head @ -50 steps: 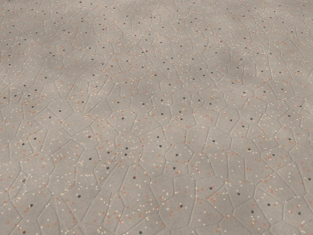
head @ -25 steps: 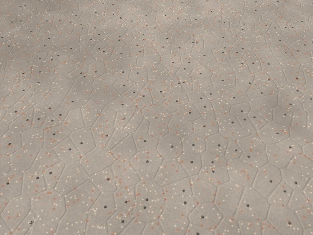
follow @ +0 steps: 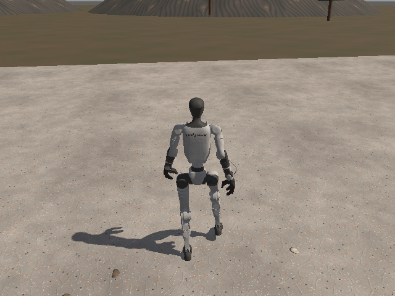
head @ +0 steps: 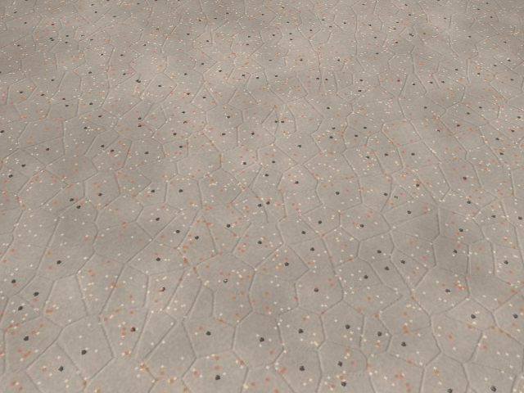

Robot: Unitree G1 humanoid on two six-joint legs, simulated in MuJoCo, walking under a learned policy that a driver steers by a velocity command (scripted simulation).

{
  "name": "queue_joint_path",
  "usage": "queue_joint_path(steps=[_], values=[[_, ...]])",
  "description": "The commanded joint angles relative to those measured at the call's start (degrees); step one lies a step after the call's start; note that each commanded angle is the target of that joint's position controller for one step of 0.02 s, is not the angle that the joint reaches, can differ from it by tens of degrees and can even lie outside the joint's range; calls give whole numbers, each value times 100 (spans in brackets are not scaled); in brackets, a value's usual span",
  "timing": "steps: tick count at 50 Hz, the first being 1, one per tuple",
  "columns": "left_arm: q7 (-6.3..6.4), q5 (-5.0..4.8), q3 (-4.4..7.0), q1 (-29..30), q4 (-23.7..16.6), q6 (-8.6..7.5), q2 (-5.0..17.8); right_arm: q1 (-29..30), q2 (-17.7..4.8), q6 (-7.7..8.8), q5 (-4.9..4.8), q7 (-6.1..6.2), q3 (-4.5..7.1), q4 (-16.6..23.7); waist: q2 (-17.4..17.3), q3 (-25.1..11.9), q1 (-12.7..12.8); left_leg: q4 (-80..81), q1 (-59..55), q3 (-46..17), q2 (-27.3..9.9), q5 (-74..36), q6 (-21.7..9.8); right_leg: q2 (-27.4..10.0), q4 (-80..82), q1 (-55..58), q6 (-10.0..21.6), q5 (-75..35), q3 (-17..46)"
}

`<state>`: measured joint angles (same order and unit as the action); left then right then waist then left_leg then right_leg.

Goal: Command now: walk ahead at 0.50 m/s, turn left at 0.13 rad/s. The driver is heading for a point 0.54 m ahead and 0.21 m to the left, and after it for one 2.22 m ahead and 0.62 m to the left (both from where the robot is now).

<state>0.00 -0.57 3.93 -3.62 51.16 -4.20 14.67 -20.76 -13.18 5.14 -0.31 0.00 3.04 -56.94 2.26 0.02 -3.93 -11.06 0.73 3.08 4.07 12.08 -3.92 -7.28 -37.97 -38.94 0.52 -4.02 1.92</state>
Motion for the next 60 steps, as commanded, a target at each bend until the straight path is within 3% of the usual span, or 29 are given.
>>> queue_joint_path(steps=[1, 5, 7, 8, 9, 10, 11, 12, 13, 14, 16, 20, 25, 29, 32, 34, 35, 36, 37, 38, 39, 40, 42, 45, 50, 53, 58, 59, 60], values=[[-77, -24, -9, 854, -532, -111, 233, -347, -900, -6, -51, 42, 174, 90, -498, 488, -84, 291, 106, -843, -1554, -1474, -742, 217, 562, -10, -12, -148, -143], [-197, -58, 18, 964, -692, -243, 427, -394, -1031, -130, -90, 108, 251, 39, -644, 441, 88, -285, -403, -1186, -1849, -1946, -667, 381, 1067, 335, 105, 442, -56], [-178, -48, 150, 174, -501, -292, 703, -135, -1091, -165, -98, 111, 277, 123, -783, -25, 573, -1071, -258, -1131, -1685, -3172, -509, 640, 1245, 1656, 277, 655, -263], [-127, -1, 289, -811, -234, -309, 1000, -40, -932, -164, -63, 99, 218, 203, -715, -707, 996, -2158, 310, -930, -1338, -3228, -329, 496, 1056, 3183, 489, 493, -164], [-56, 90, 395, -1875, -96, -294, 1456, -31, -661, -155, 62, 97, 114, 403, 16, -1693, 1304, -4004, 1555, -614, -818, -1370, -97, -705, 863, 4991, 828, 535, 1103], [-91, 96, 405, -1962, -1, -243, 1607, -827, 11, -46, -84, 64, -48, 440, 1683, -2436, 842, -5700, 3526, -663, -65, 2175, 163, -1869, 1611, 6510, 1617, 1579, 3605], [-80, 58, 243, -1770, -100, -231, 963, -468, -710, 7, -211, 68, 117, 369, 979, -1965, 1008, -6314, 4015, -1179, -429, 2150, 130, -1618, 1917, 6069, 1386, 2238, 3521], [-50, 34, 161, -1343, -163, -231, 692, 17, -932, 23, -271, 75, 197, 514, 677, -1117, 963, -6356, 4287, -1025, -670, 1613, 84, -1453, 2041, 5258, 1110, 2124, 2567], [-54, 58, 116, -969, -198, -238, 585, 206, -843, 3, -249, 106, 204, 530, 224, -681, 781, -6193, 4039, -920, -933, 1114, 98, -1251, 2245, 4407, 992, 1708, 1952], [-66, 87, 88, -720, -185, -245, 451, 301, -761, -43, -181, 122, 245, 545, 175, -344, 635, -5934, 3823, -904, -1085, 815, 106, -1061, 2466, 3763, 932, 1418, 1441], [-65, 146, 79, -537, -132, -265, 367, 131, -494, -195, -195, 91, 258, 573, 383, -152, 378, -5702, 3376, -897, -1277, 539, 105, -887, 2817, 3121, 910, 1200, 787], [27, 151, 173, -629, -11, -296, 617, 541, -422, -366, -132, 80, 279, 863, 141, 162, 306, -5103, 3857, -922, -1367, -159, 219, -913, 3131, 2970, 1020, 610, -20], [126, 120, 236, -847, 30, -218, 833, 1390, -350, -300, -89, -104, 202, 1168, 12, 356, 541, -3556, 3798, -504, -1236, -1353, 245, -751, 3182, 3245, 861, 247, -938], [143, 12, 302, -1238, 119, -88, 1010, 2067, -362, -310, -92, -247, 146, 1516, -21, 565, 756, -2865, 3929, -178, -1112, -1090, 108, -963, 2934, 3982, 777, 10, -1240], [148, -75, 365, -1182, 87, 32, 1206, 1984, -572, -337, -101, -319, 227, 1682, 183, 361, 527, -2677, 3415, 189, -756, -284, -159, -1074, 2167, 4419, 614, -1830, -1457], [156, -136, 383, -970, 14, 128, 1318, 863, -938, -349, -135, -303, 447, 1463, 220, -293, -173, -2348, 1847, 520, -216, -173, -463, -876, 494, 4233, 407, -3273, -1697], [165, -76, 329, -1030, -32, 127, 1201, -134, -1377, -375, -150, -209, 677, 1179, -69, -825, -599, -2128, 164, 157, -154, -407, -700, -644, -1016, 3250, 143, -2419, -1758], [120, 203, 96, -1417, -316, 30, 403, -322, -2098, -386, -185, -112, 819, 1107, -1649, -1146, -112, -1855, -1646, -2580, -1624, -190, -1497, 203, -3141, 812, -229, 2310, -1607], [45, 29, 18, -1213, -523, -241, 421, -386, -2002, -282, -100, -158, 713, 1351, -1520, -2128, -108, -681, -2451, -5190, -2392, 944, -2226, 924, -4231, -325, -273, 3981, -119], [-14, -233, 111, -481, -678, -412, 814, -311, -1535, -193, -33, -195, 573, 1328, -882, -1537, -346, -410, -2215, -4614, -2293, 634, -1843, 632, -4341, -960, -98, 3502, 247], [-13, -238, 89, -343, -705, -495, 775, -48, -1319, -129, -47, -183, 514, 1340, -686, -1001, -186, -500, -1526, -3805, -2076, 204, -1624, 378, -3950, -992, 47, 2991, 226], [35, -84, 113, -401, -594, -502, 787, 429, -1087, -106, -64, -174, 443, 1439, -324, -644, 94, -525, -636, -3144, -1828, -366, -1433, 138, -3442, -569, 49, 2614, 253], [45, 38, 204, -573, -537, -352, 902, 884, -864, -96, 8, -128, 351, 1617, -416, -433, 443, -317, 437, -2532, -1541, -1117, -1309, -54, -2808, 254, -16, 2261, 299], [63, 128, 168, -361, -661, -187, 672, 673, -1090, -62, -47, -18, 400, 1590, -341, -238, 479, -121, 940, -2103, -1375, -1682, -1318, 53, -1933, 348, -256, 1779, 147], [-5, 90, 61, 646, -989, -201, 450, 278, -1148, -119, -82, 104, 414, 1507, -640, 58, 119, -154, 1257, -1686, -960, -1094, -930, 460, 142, 593, -372, 26, 69], [-77, 22, 46, 1041, -1179, -250, 505, 14, -1151, -145, -104, 101, 417, 1408, -735, 130, -47, -321, 1146, -1935, -1053, -795, -829, 618, 696, 831, -309, -233, 99], [-166, -3, 138, 741, -1216, -402, 811, -49, -1131, -259, -96, 166, 417, 1411, -1001, 7, 179, -1209, 433, -2635, -1278, -1176, -695, 750, 1191, 1328, -37, 732, 145], [-159, 32, 196, 167, -1041, -433, 916, 51, -1019, -264, -71, 163, 367, 1434, -1028, -243, 466, -1618, 392, -2446, -1130, -1768, -582, 790, 1386, 1981, 120, 585, -39], [-145, 146, 263, -580, -887, -462, 1119, 67, -765, -241, -18, 135, 267, 1486, -903, -877, 770, -2628, 708, -2124, -862, -1991, -401, 343, 1155, 3213, 441, 488, 275]])
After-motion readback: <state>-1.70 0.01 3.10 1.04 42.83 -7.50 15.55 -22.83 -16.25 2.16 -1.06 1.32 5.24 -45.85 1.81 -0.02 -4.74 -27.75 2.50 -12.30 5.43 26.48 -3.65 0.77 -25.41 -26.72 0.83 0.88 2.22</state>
